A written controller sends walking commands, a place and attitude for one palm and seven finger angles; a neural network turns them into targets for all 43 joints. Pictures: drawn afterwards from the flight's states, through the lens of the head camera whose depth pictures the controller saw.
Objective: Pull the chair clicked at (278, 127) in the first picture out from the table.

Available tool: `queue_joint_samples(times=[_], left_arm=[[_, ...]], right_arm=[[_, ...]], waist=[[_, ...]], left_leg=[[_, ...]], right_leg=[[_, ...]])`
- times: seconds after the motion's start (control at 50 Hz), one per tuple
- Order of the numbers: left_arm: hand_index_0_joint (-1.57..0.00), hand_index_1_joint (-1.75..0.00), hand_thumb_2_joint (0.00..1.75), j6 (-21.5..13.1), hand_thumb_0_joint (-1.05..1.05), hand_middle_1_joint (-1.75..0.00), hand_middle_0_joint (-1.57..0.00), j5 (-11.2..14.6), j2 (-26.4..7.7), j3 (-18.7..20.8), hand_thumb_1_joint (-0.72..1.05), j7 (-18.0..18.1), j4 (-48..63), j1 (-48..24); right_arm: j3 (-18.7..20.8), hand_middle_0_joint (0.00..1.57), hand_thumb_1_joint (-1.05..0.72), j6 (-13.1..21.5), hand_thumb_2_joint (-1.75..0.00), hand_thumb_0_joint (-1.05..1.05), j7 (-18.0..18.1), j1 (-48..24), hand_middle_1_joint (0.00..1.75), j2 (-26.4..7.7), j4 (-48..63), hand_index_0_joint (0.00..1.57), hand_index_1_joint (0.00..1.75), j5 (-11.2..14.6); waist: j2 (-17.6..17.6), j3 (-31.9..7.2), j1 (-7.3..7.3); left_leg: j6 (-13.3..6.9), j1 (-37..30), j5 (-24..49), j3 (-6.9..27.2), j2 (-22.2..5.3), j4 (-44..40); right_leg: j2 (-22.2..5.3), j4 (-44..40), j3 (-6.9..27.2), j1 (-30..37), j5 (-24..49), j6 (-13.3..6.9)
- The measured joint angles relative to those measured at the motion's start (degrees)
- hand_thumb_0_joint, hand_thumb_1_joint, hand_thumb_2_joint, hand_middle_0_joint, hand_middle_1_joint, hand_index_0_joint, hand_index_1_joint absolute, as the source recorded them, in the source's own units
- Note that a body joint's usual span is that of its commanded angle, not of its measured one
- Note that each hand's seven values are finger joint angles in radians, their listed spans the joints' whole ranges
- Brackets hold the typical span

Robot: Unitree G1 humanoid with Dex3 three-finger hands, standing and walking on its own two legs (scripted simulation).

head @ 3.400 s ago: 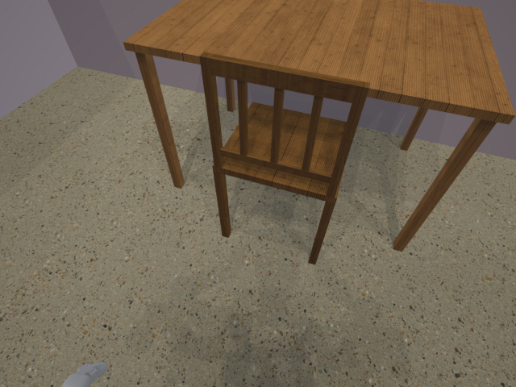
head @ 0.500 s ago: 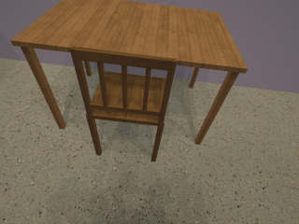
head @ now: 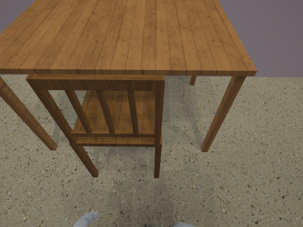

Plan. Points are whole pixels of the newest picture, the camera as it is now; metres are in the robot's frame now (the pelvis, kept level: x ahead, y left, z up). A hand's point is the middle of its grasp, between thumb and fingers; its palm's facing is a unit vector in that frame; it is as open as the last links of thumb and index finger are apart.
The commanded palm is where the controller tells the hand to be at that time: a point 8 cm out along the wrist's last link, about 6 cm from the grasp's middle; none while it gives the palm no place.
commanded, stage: come to a stop and stand still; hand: left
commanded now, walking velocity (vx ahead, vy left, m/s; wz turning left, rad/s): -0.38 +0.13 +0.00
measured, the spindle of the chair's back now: (107, 113) +0.52 +0.18 -0.08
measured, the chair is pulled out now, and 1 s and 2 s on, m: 0.00 0.00 0.00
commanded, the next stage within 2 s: look again from close up in 1.34 s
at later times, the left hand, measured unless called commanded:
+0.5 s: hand out of the picture +0.04 +0.24 -0.17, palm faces +0.08 -0.98 -0.20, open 7.4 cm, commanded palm none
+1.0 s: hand out of the picture +0.00 +0.17 -0.16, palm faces +0.06 -0.98 -0.17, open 7.4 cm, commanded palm none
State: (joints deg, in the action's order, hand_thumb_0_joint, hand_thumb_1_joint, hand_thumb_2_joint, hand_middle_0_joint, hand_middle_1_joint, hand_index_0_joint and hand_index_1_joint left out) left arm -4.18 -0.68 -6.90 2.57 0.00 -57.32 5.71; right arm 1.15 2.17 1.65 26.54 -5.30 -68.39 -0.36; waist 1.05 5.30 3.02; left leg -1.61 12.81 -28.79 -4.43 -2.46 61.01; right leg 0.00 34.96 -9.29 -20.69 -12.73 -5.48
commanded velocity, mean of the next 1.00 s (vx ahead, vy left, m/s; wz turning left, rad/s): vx -0.04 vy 0.02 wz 0.00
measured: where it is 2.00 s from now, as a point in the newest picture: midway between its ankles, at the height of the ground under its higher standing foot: outside the picture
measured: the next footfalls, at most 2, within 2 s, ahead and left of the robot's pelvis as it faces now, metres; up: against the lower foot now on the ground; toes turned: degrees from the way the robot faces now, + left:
left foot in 0.36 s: +0.08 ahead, +0.11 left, +0.00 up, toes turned +4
right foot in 0.74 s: -0.02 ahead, -0.10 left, +0.00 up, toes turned -4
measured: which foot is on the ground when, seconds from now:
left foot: up 0.00-0.34, down 0.36-1.00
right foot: down 0.00-0.36, up 0.38-0.72, down 0.74-1.00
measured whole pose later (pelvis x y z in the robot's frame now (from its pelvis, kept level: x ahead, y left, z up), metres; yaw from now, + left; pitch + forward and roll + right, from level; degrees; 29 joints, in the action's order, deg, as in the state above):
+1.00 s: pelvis +0.01 +0.01 +0.01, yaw +0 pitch -2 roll +0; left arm -0.2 -0.5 -5.9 1.2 1.8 -64.5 18.0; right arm 1.6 -1.8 1.5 18.8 -10.5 -65.8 -0.7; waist 1.9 1.0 0.3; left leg 0.8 13.9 -14.0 -2.1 -2.3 29.4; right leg -0.1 25.3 -3.1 -3.7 -20.1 -0.5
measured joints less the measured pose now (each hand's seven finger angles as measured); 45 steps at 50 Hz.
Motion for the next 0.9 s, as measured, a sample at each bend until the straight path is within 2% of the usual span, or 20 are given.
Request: queue_joint_samples(times=[0.04,0.12,0.22,0.3,0.36,0.4,0.44,0.5,0.54,0.6,0.68,0.74,0.8,0.9], left_arm=[[-0.2,-0.3,0.9,0.31,0.0,-0.3,-0.2,0.48,0.24,0.13,0.91,0.94,-0.65,1.34],[-0.2,-0.3,0.9,1.98,-0.03,-0.3,-0.2,0.04,-1.49,0.49,0.94,2.54,-1.03,2.59],[-0.2,-0.3,0.9,4.29,-0.02,-0.3,-0.2,-0.5,-2.31,0.52,0.93,2.32,-1.13,3.66],[-0.2,-0.3,0.9,5.21,-0.01,-0.3,-0.2,-0.73,-2.91,0.86,0.92,2.18,-0.81,4.75],[-0.2,-0.3,0.9,5.85,0.0,-0.3,-0.2,-0.42,-3.68,1.03,0.91,2.08,-0.87,5.89],[-0.2,-0.3,0.9,6.53,0.0,-0.3,-0.2,-0.04,-4.55,1.07,0.91,2.14,-1.22,5.98],[-0.2,-0.3,0.9,6.97,0.0,-0.3,-0.2,-0.03,-4.97,1.01,0.91,2.22,-1.45,6.51],[-0.2,-0.3,0.9,7.14,0.0,-0.3,-0.19,-0.22,-4.97,1.02,0.91,1.8,-2.08,7.43],[-0.2,-0.3,0.9,7.07,0.0,-0.3,-0.19,-0.28,-4.83,0.93,0.91,1.4,-2.65,8.38],[-0.2,-0.3,0.9,7.5,0.01,-0.3,-0.19,-0.38,-4.49,0.72,0.91,0.95,-3.76,9.7],[-0.2,-0.3,0.9,7.66,0.01,-0.3,-0.19,-0.36,-3.83,0.27,0.91,0.66,-4.77,10.46],[-0.2,-0.3,0.9,6.37,0.01,-0.3,-0.19,-0.32,-3.66,-0.07,0.91,0.73,-4.88,11.0],[-0.2,-0.3,0.9,5.32,0.01,-0.3,-0.19,-0.24,-2.09,-0.85,0.91,1.02,-6.24,11.23],[-0.2,-0.3,0.9,3.73,0.01,-0.3,-0.2,0.08,-0.21,-1.61,0.91,1.2,-7.01,13.05]], right_arm=[[0.42,0.2,-0.91,-0.73,-0.9,0.01,0.32,-2.84,0.3,-0.95,1.41,0.2,0.3,-0.11],[1.02,0.2,-0.91,-2.18,-0.9,0.0,0.91,-8.86,0.3,-2.44,5.56,0.19,0.3,-0.02],[2.11,0.2,-0.93,-3.85,-0.9,0.01,0.75,-15.11,0.3,-4.53,9.09,0.19,0.3,-0.41],[2.43,0.2,-0.93,-4.07,-0.9,0.01,0.24,-17.79,0.3,-5.45,10.9,0.19,0.3,-0.31],[2.16,0.2,-0.93,-3.41,-0.9,0.01,-0.02,-18.22,0.3,-5.27,11.68,0.19,0.3,-0.33],[1.53,0.2,-0.92,-3.06,-0.9,0.0,-0.02,-18.1,0.3,-4.26,11.72,0.19,0.3,-0.7],[0.63,0.2,-0.92,-2.96,-0.9,0.0,0.21,-17.85,0.3,-3.34,11.53,0.19,0.3,-0.96],[-0.05,0.2,-0.92,-3.02,-0.9,0.0,0.83,-17.67,0.3,-2.44,11.16,0.2,0.3,-0.99],[-0.2,0.2,-0.92,-3.05,-0.9,0.0,0.95,-17.86,0.3,-2.41,10.89,0.2,0.3,-0.91],[-0.08,0.2,-0.92,-2.97,-0.9,0.0,0.82,-17.82,0.3,-2.48,10.59,0.2,0.3,-0.97],[0.54,0.2,-0.92,-2.91,-0.9,0.0,0.51,-16.77,0.3,-2.97,9.93,0.2,0.3,-1.21],[1.05,0.2,-0.91,-3.07,-0.9,0.0,0.22,-15.0,0.3,-3.4,8.64,0.2,0.3,-0.93],[1.3,0.2,-0.91,-3.74,-0.9,0.0,-0.08,-12.78,0.3,-4.67,6.3,0.2,0.3,-0.53],[0.65,0.2,-0.91,-3.82,-0.9,0.0,-0.53,-8.92,0.3,-5.37,3.51,0.2,0.3,-0.72]], waist=[[0.44,-0.26,-0.43],[0.95,-1.32,-0.86],[1.25,-1.01,-2.48],[0.12,-0.42,-3.82],[-1.0,-0.59,-4.09],[-3.06,-0.23,-4.53],[-3.93,-0.47,-4.94],[-4.03,-1.22,-4.98],[-4.0,-1.76,-4.88],[-3.58,-2.57,-4.26],[-2.34,-3.14,-2.89],[-2.61,-3.63,-2.62],[-0.21,-3.94,-2.39],[0.74,-5.43,-2.92]], left_leg=[[0.67,6.21,1.85,1.12,-0.86,5.68],[2.41,12.29,4.48,1.85,-2.12,-3.31],[3.68,13.25,4.91,2.3,-1.2,-10.53],[3.96,9.75,6.11,2.03,0.08,-16.85],[3.04,4.38,14.56,1.67,0.34,-26.78],[1.11,4.03,14.39,1.04,1.42,-27.06],[0.03,3.37,14.05,0.66,1.52,-28.67],[-0.25,2.66,16.16,0.59,1.39,-32.36],[-0.31,2.39,17.6,0.21,1.36,-34.42],[-0.18,2.35,19.04,-0.34,1.09,-36.43],[0.42,3.04,20.23,-0.41,0.44,-37.28],[1.44,4.22,20.12,-0.73,0.79,-35.86],[2.23,4.28,16.68,0.86,-0.04,-33.72],[2.42,2.62,14.95,2.04,-0.03,-32.34]], right_leg=[[0.58,-2.88,-0.2,2.36,0.45,0.6],[0.71,-6.92,-0.17,4.4,1.78,0.53],[-0.22,-6.14,0.76,4.19,1.05,1.39],[-1.44,-4.38,1.44,3.39,0.33,2.56],[-2.02,-1.46,1.49,2.06,-0.99,3.86],[-2.33,2.09,3.51,1.0,-6.42,4.91],[-1.11,8.71,6.35,-0.62,-12.52,5.5],[0.0,16.44,9.11,-1.62,-12.4,6.25],[-0.21,17.77,9.92,-0.83,-11.54,6.81],[-1.03,14.96,9.77,1.96,-12.33,7.28],[-1.57,5.2,8.81,7.07,-13.21,6.78],[-2.13,-7.68,8.32,12.42,-6.38,6.02],[-0.86,-9.58,7.34,14.23,-5.7,5.27],[-0.11,-11.72,7.36,16.54,-5.49,4.66]])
